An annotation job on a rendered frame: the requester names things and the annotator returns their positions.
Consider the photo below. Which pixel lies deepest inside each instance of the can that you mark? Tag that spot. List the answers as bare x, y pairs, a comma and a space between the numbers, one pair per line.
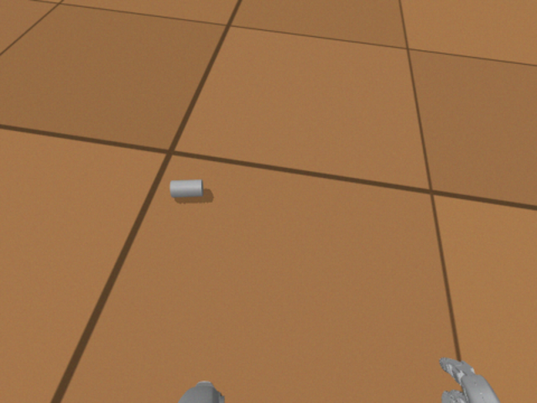
186, 188

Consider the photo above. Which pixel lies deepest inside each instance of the right robot hand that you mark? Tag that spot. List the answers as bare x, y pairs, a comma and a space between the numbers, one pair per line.
475, 388

